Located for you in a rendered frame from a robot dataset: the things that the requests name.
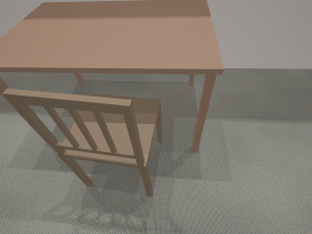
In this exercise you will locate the chair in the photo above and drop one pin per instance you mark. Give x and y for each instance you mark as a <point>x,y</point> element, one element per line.
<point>109,129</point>

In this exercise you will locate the table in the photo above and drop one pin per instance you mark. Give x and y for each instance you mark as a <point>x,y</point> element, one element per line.
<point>117,37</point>

